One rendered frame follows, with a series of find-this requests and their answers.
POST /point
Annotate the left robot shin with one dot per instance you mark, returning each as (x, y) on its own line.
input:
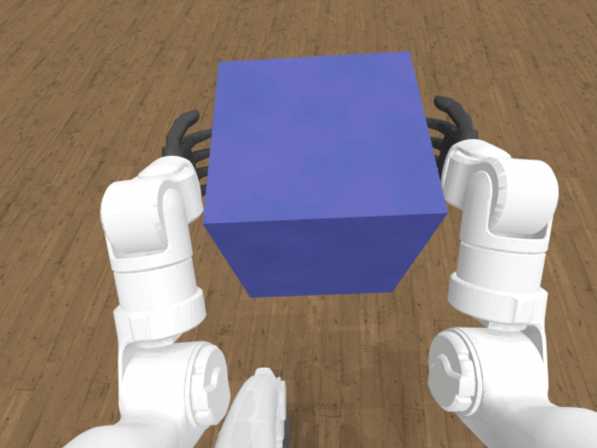
(279, 428)

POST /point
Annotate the right robot hand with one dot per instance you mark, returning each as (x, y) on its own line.
(452, 134)

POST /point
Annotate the carton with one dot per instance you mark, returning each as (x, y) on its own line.
(322, 178)

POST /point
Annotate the left robot hand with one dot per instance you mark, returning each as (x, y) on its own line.
(177, 145)

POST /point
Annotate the left robot upper arm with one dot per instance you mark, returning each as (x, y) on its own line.
(169, 395)

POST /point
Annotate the robot left forearm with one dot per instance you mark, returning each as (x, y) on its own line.
(145, 222)

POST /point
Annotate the right robot upper arm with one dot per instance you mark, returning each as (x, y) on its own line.
(496, 382)

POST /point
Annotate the robot left thigh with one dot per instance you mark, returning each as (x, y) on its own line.
(252, 417)

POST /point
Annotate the robot right forearm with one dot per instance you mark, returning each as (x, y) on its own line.
(508, 206)

